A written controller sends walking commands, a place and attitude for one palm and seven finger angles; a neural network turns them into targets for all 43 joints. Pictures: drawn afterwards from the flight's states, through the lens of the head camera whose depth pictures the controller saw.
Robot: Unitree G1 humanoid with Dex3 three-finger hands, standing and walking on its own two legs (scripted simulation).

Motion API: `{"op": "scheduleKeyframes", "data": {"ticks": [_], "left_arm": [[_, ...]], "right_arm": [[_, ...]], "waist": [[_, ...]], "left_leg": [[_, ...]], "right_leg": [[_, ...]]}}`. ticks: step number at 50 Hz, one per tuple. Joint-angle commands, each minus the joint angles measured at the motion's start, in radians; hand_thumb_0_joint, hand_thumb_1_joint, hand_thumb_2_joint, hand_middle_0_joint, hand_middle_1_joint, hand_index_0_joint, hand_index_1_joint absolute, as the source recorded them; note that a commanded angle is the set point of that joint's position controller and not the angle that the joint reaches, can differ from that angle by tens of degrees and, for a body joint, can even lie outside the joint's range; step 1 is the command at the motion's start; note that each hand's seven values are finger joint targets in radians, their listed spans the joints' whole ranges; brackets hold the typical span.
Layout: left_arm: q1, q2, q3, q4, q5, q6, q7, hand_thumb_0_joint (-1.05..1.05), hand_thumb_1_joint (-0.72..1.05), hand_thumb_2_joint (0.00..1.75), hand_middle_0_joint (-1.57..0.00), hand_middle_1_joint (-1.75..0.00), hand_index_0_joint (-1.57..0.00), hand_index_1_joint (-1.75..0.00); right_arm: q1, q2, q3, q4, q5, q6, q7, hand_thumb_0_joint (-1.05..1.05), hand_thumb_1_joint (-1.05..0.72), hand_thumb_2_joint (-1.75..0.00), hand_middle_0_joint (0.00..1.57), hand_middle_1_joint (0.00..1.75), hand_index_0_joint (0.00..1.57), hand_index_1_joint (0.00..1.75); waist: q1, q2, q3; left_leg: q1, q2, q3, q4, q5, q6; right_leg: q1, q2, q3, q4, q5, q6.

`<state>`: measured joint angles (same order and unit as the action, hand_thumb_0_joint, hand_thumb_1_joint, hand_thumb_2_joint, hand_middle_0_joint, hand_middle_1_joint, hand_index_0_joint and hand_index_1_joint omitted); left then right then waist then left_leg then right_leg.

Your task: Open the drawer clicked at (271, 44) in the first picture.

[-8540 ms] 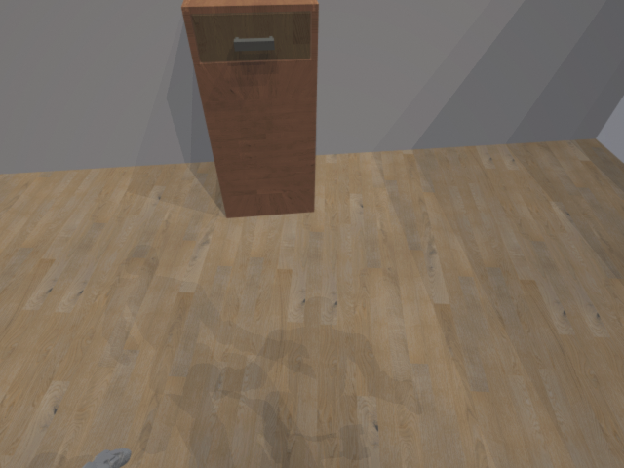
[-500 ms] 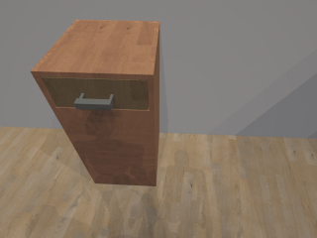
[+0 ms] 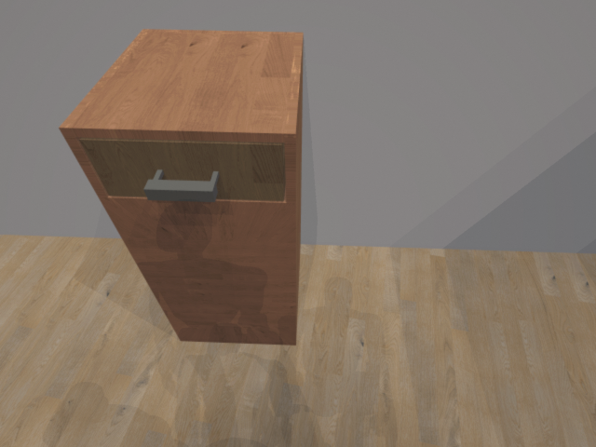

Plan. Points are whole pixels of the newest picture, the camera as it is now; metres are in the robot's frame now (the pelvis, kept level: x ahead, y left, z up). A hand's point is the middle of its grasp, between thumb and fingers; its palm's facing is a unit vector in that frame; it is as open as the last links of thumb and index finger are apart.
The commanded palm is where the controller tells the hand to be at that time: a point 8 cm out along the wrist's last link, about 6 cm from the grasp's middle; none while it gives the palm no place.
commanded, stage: look again from close up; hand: left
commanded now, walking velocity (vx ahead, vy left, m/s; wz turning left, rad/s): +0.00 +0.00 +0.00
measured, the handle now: (184, 182) +0.55 +0.24 +0.02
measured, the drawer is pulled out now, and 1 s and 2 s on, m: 0.00 0.00 0.00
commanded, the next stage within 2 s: raise the hand with hooked fingers in 0.40 s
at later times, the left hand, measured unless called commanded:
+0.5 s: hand out of the picture +0.01 +0.19 -0.17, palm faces +0.02 -0.98 -0.20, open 7.3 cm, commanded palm +0.11 +0.25 -0.07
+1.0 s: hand (148, 442) +0.15 +0.21 -0.06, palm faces -0.15 -0.19 -0.97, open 9.0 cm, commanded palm +0.17 +0.23 +0.02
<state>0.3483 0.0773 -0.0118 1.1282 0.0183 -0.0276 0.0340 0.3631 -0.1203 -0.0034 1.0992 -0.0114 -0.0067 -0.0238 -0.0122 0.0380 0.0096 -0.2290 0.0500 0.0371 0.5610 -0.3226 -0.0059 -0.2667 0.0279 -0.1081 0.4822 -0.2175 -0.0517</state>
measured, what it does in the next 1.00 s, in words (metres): stands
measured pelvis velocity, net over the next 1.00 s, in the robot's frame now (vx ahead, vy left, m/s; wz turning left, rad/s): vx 0.00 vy -0.02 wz -0.05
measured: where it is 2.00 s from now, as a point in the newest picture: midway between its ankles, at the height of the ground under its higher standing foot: outside the picture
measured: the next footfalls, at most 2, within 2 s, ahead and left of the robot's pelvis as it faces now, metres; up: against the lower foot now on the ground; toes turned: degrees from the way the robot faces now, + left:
none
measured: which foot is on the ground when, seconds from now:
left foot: down 0.00-1.00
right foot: down 0.00-1.00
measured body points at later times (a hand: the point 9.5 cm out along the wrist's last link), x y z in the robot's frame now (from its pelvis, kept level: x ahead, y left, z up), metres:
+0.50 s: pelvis +0.01 +0.03 +0.00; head +0.01 +0.01 +0.45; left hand +0.01 +0.25 -0.15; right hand -0.02 -0.18 -0.16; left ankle -0.02 +0.12 -0.73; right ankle +0.03 -0.09 -0.73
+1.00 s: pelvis +0.00 -0.02 -0.02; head +0.03 -0.02 +0.43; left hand +0.15 +0.21 -0.01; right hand +0.27 -0.24 -0.06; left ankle -0.02 +0.12 -0.73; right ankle +0.03 -0.09 -0.73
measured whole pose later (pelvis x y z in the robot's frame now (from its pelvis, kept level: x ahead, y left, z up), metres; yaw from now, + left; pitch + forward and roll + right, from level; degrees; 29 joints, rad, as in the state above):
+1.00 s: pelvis +0.00 -0.02 -0.02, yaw -3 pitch +7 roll +2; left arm 0.53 0.33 -0.09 0.00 1.08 -0.04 0.39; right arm 0.04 -0.27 -0.04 0.48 -0.06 0.05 0.05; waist 0.14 -0.05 -0.07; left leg -0.42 0.03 0.10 0.70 -0.39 -0.01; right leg -0.55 0.00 -0.04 0.76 -0.34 -0.07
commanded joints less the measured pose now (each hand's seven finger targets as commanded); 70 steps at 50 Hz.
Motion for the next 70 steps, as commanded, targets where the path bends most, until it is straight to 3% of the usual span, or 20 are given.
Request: {"op": "scheduleKeyframes", "data": {"ticks": [1,8,24,25,26,27,28,29,30,33,34,38,41,43,46,48,51,54,63,70], "left_arm": [[0.015,0.109,0.022,-0.054,-0.006,-0.020,0.012,0.00,0.90,0.90,-0.20,-0.30,-0.20,-0.30],[0.029,0.105,0.014,-0.038,-0.009,-0.004,0.005,0.00,0.90,0.90,-0.20,-0.30,-0.20,-0.30],[0.026,0.117,0.019,-0.035,-0.011,0.003,0.005,0.00,0.90,0.90,-0.20,-0.30,-0.20,-0.30],[0.085,0.182,0.018,-0.004,0.000,-0.008,0.045,0.00,0.90,0.90,-0.20,-0.30,-0.20,-0.30],[-0.750,0.481,-0.002,-1.459,0.172,-0.181,0.043,0.00,0.88,0.89,-0.20,-0.32,-0.20,-0.32],[-0.307,0.418,0.018,-1.192,0.190,-0.087,0.116,0.00,0.85,0.88,-0.20,-0.33,-0.20,-0.33],[-0.261,0.340,0.003,-1.163,0.129,-0.016,0.173,0.00,0.83,0.87,-0.21,-0.34,-0.21,-0.34],[0.021,0.176,-0.075,-1.026,0.163,0.078,0.190,0.00,0.81,0.86,-0.21,-0.36,-0.21,-0.36],[-0.107,0.169,-0.122,-1.214,0.190,0.076,0.193,0.00,0.78,0.85,-0.21,-0.37,-0.21,-0.37],[-0.027,0.260,-0.094,-1.273,0.432,0.063,0.253,0.00,0.71,0.82,-0.21,-0.42,-0.21,-0.42],[-0.036,0.264,-0.099,-1.264,0.525,0.064,0.276,0.00,0.69,0.81,-0.22,-0.43,-0.22,-0.43],[0.441,0.223,-0.052,-1.029,0.812,0.079,0.320,0.00,0.60,0.77,-0.22,-0.50,-0.22,-0.50],[0.354,0.270,-0.029,-1.164,0.933,0.018,0.324,0.00,0.53,0.74,-0.23,-0.54,-0.23,-0.54],[0.288,0.362,0.050,-1.241,0.989,-0.005,0.353,0.00,0.48,0.72,-0.23,-0.57,-0.23,-0.57],[0.093,0.414,0.081,-1.377,1.064,-0.013,0.414,0.00,0.41,0.69,-0.24,-0.62,-0.24,-0.62],[-0.089,0.491,0.121,-1.494,1.099,-0.026,0.457,0.00,0.36,0.67,-0.24,-0.64,-0.24,-0.64],[-0.221,0.471,0.081,-1.536,1.070,-0.070,0.478,0.00,0.29,0.64,-0.24,-0.69,-0.24,-0.69],[-0.277,0.469,0.070,-1.476,1.020,-0.116,0.461,0.00,0.22,0.61,-0.25,-0.74,-0.25,-0.74],[-0.018,0.530,0.139,-1.295,0.926,0.094,0.247,0.00,0.01,0.52,-0.26,-0.87,-0.26,-0.87],[-0.123,0.543,0.175,-1.471,0.918,0.016,0.242,0.00,-0.15,0.45,-0.27,-0.98,-0.27,-0.98]], "right_arm": [[0.114,-0.055,-0.001,-0.039,-0.006,-0.027,0.000,0.00,-0.90,-0.90,0.20,0.30,0.20,0.30],[0.093,-0.083,0.011,-0.041,-0.006,-0.035,-0.010,0.00,-0.90,-0.90,0.20,0.30,0.20,0.30],[0.060,-0.096,0.017,0.003,-0.005,-0.033,-0.012,0.00,-0.90,-0.90,0.20,0.30,0.20,0.30],[-0.055,-0.149,0.001,-0.073,0.010,-0.034,0.000,0.00,-0.90,-0.90,0.20,0.30,0.20,0.30],[-0.075,-0.313,-0.002,-0.407,0.055,-0.176,-0.049,0.00,-0.90,-0.90,0.20,0.30,0.20,0.30],[-0.184,-0.237,-0.003,-0.375,0.049,-0.274,-0.085,0.00,-0.90,-0.90,0.20,0.30,0.20,0.30],[-0.157,-0.245,-0.028,-0.308,0.062,-0.307,-0.087,0.00,-0.90,-0.90,0.20,0.30,0.20,0.30],[-0.132,-0.180,-0.017,-0.305,0.071,-0.314,-0.085,0.00,-0.90,-0.90,0.20,0.30,0.20,0.30],[-0.171,-0.193,-0.011,-0.392,0.080,-0.330,-0.078,0.00,-0.90,-0.90,0.20,0.30,0.20,0.30],[-0.221,-0.256,-0.014,-0.479,0.030,-0.338,-0.064,0.00,-0.90,-0.90,0.20,0.30,0.20,0.30],[-0.214,-0.257,-0.019,-0.503,0.008,-0.316,-0.052,0.00,-0.90,-0.90,0.20,0.30,0.20,0.30],[-0.299,-0.251,-0.062,-0.624,-0.028,-0.149,0.030,0.00,-0.90,-0.90,0.20,0.30,0.20,0.30],[-0.387,-0.242,-0.052,-0.715,-0.017,-0.031,0.072,0.00,-0.90,-0.90,0.20,0.30,0.20,0.30],[-0.408,-0.233,-0.044,-0.732,-0.014,0.012,0.080,0.00,-0.90,-0.90,0.20,0.30,0.20,0.30],[-0.395,-0.205,-0.050,-0.746,-0.038,0.042,0.077,0.00,-0.90,-0.90,0.20,0.30,0.20,0.30],[-0.369,-0.204,-0.056,-0.733,-0.061,0.050,0.066,0.00,-0.90,-0.90,0.20,0.30,0.20,0.30],[-0.368,-0.196,-0.059,-0.716,-0.064,0.035,0.047,0.00,-0.90,-0.90,0.20,0.30,0.20,0.30],[-0.366,-0.196,-0.054,-0.692,-0.069,0.018,0.032,0.00,-0.90,-0.90,0.20,0.30,0.20,0.30],[-0.416,-0.207,-0.015,-0.698,-0.014,0.060,0.014,0.00,-0.90,-0.90,0.20,0.30,0.20,0.30],[-0.393,-0.204,-0.024,-0.689,-0.019,0.030,-0.008,0.00,-0.90,-0.90,0.20,0.30,0.20,0.30]], "waist": [[-0.016,0.031,0.033],[0.013,-0.016,0.133],[0.015,-0.013,0.087],[0.057,-0.264,0.133],[-0.055,0.057,-0.371],[0.036,0.210,-0.299],[0.018,0.241,-0.218],[0.019,0.157,-0.147],[0.007,0.123,-0.048],[0.002,0.030,-0.062],[-0.006,-0.071,-0.077],[0.135,-0.281,0.000],[0.159,-0.268,-0.076],[0.178,-0.179,-0.123],[0.154,0.013,-0.241],[0.116,0.057,-0.318],[0.054,0.088,-0.346],[0.013,-0.019,-0.258],[0.133,-0.145,-0.297],[0.124,-0.090,-0.249]], "left_leg": [[-0.048,0.059,-0.084,-0.151,0.114,0.042],[-0.112,0.068,-0.105,-0.251,0.134,0.054],[-0.012,0.058,-0.077,-0.268,0.182,0.052],[-0.101,0.087,-0.045,-0.075,0.279,0.027],[0.148,-0.025,-0.055,-0.181,0.366,0.059],[0.190,-0.002,-0.029,-0.190,0.494,0.036],[0.102,-0.007,-0.025,-0.200,0.353,-0.011],[0.030,0.003,-0.051,-0.217,0.267,-0.014],[-0.031,-0.008,-0.066,-0.206,0.179,-0.006],[-0.099,-0.038,-0.102,-0.110,0.130,0.019],[-0.119,-0.046,-0.099,-0.072,0.164,0.020],[-0.268,-0.069,-0.030,-0.017,0.160,0.006],[-0.287,-0.087,0.011,0.001,0.154,0.008],[-0.293,-0.098,0.013,0.011,0.143,0.010],[-0.221,-0.107,0.022,0.056,0.158,0.023],[-0.147,-0.112,-0.007,0.117,0.175,0.029],[-0.055,-0.109,-0.019,0.185,0.172,0.043],[-0.113,-0.109,-0.030,0.208,0.116,0.050],[-0.242,-0.100,-0.011,0.024,0.202,0.033],[-0.205,-0.103,-0.033,-0.021,0.167,0.044]], "right_leg": [[0.000,-0.129,0.146,-0.080,-0.047,-0.019],[0.067,-0.116,0.111,-0.038,0.062,0.005],[0.091,-0.128,0.121,-0.052,0.106,0.015],[0.061,-0.170,0.143,-0.041,0.422,0.034],[0.143,-0.041,0.207,0.049,0.263,0.011],[0.063,-0.038,0.124,0.076,0.046,-0.011],[0.002,-0.033,0.084,0.104,-0.061,0.001],[-0.041,-0.034,0.065,0.100,-0.087,0.013],[-0.060,-0.038,0.059,0.081,-0.054,0.017],[-0.135,-0.017,0.092,0.085,-0.047,-0.003],[-0.166,-0.005,0.084,0.097,-0.059,-0.006],[-0.150,-0.009,0.139,0.062,-0.136,-0.023],[-0.077,-0.019,0.177,0.100,-0.021,-0.029],[-0.040,-0.019,0.213,0.117,-0.006,-0.031],[-0.065,-0.012,0.258,0.138,0.051,-0.035],[-0.140,-0.013,0.306,0.152,0.037,-0.034],[-0.236,-0.028,0.309,0.139,0.015,-0.025],[-0.254,-0.034,0.294,0.113,-0.021,-0.004],[0.185,-0.063,0.270,0.102,0.324,0.035],[0.164,-0.069,0.247,0.048,0.177,0.036]]}}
